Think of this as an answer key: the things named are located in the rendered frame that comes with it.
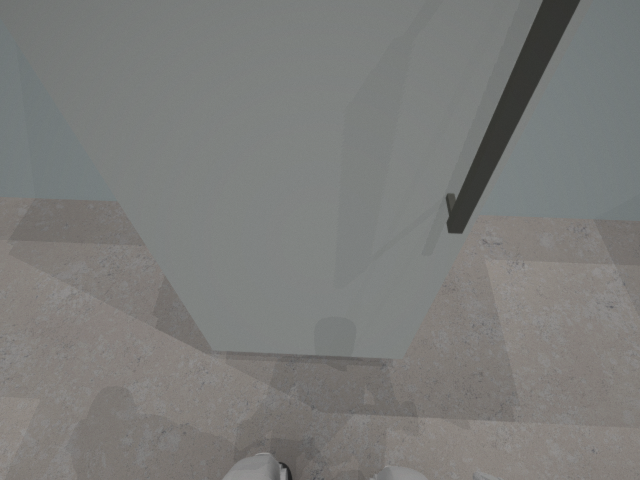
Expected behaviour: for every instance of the left robot shin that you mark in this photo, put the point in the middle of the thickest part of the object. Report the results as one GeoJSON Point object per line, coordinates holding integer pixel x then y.
{"type": "Point", "coordinates": [265, 454]}

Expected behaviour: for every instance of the handle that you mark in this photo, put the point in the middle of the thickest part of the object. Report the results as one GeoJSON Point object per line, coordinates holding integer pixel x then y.
{"type": "Point", "coordinates": [547, 29]}

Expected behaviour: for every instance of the left robot thigh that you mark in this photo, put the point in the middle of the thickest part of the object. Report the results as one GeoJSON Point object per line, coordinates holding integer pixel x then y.
{"type": "Point", "coordinates": [257, 468]}

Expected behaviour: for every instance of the fridge door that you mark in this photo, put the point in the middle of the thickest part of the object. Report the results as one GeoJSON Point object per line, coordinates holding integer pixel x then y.
{"type": "Point", "coordinates": [287, 162]}

